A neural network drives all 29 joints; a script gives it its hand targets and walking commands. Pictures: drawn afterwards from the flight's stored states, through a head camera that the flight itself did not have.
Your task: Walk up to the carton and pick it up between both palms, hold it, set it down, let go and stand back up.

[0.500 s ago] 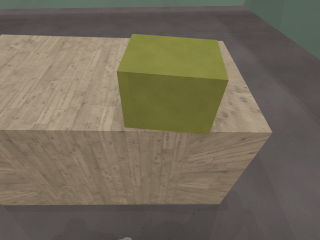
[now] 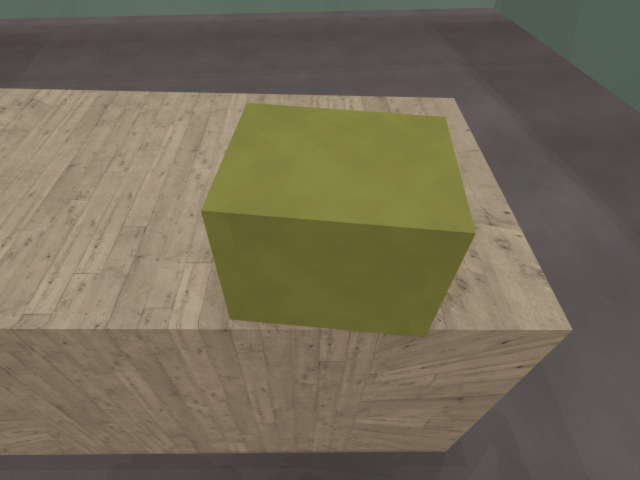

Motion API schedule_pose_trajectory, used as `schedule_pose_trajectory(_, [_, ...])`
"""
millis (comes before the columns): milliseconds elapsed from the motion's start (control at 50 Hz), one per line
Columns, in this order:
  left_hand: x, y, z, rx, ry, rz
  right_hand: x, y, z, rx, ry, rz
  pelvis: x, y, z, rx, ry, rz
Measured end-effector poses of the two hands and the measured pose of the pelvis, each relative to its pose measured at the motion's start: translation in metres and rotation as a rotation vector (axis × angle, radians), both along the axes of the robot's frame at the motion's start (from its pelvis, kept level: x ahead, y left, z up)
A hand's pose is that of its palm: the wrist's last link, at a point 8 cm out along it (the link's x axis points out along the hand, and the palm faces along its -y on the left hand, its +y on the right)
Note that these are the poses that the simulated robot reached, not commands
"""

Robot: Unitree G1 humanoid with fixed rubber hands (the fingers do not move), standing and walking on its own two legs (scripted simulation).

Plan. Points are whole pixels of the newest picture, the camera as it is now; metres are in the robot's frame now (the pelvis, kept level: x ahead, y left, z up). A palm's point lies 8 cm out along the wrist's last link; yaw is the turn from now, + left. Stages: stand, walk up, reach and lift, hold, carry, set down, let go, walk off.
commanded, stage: walk up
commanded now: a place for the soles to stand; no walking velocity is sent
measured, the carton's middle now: (335, 220) +0.47 -0.01 +0.07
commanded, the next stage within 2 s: reach and lift in 1.56 s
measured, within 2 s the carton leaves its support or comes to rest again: neither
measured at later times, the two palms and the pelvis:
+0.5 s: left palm out of the picture +0.12 +0.33 -0.11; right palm out of the picture +0.15 -0.29 -0.08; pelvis +0.05 +0.03 +0.00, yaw +1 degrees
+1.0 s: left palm out of the picture +0.13 +0.32 -0.11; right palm out of the picture +0.16 -0.30 -0.08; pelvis +0.05 +0.02 +0.00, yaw +1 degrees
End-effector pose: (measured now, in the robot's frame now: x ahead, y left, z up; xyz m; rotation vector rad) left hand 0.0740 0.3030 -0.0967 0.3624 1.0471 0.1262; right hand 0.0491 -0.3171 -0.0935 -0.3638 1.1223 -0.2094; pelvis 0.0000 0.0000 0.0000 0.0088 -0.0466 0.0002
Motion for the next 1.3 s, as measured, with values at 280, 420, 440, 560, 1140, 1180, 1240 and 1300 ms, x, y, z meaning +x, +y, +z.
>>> schedule_pose_trajectory(280, [0.042, 0.025, -0.018, -0.026, 0.035, 0.029, 0.059, 0.026, 0.011, -0.048, -0.019, 0.023, 0.042, 0.028, -0.003, -0.029, 0.021, 0.008])
schedule_pose_trajectory(420, [0.048, 0.025, -0.017, -0.021, 0.036, 0.030, 0.093, 0.029, 0.013, -0.043, -0.071, 0.048, 0.047, 0.028, -0.002, -0.027, 0.028, 0.009])
schedule_pose_trajectory(440, [0.049, 0.025, -0.017, -0.021, 0.034, 0.030, 0.096, 0.029, 0.014, -0.043, -0.079, 0.050, 0.047, 0.028, -0.002, -0.027, 0.028, 0.009])
schedule_pose_trajectory(560, [0.049, 0.024, -0.016, -0.019, 0.030, 0.029, 0.110, 0.030, 0.017, -0.041, -0.113, 0.063, 0.046, 0.027, -0.002, -0.026, 0.026, 0.009])
schedule_pose_trajectory(1140, [0.057, 0.012, -0.008, -0.001, 0.036, 0.029, 0.112, 0.016, 0.009, -0.022, -0.068, 0.044, 0.055, 0.013, 0.000, -0.007, 0.033, 0.009])
schedule_pose_trajectory(1180, [0.058, 0.012, -0.008, 0.000, 0.035, 0.029, 0.112, 0.016, 0.009, -0.021, -0.068, 0.044, 0.055, 0.012, 0.001, -0.006, 0.033, 0.009])
schedule_pose_trajectory(1240, [0.059, 0.011, -0.007, 0.001, 0.033, 0.028, 0.113, 0.015, 0.009, -0.020, -0.070, 0.043, 0.056, 0.012, 0.001, -0.005, 0.032, 0.009])
schedule_pose_trajectory(1300, [0.059, 0.011, -0.007, 0.001, 0.030, 0.028, 0.113, 0.015, 0.009, -0.020, -0.072, 0.043, 0.055, 0.011, 0.001, -0.005, 0.030, 0.009])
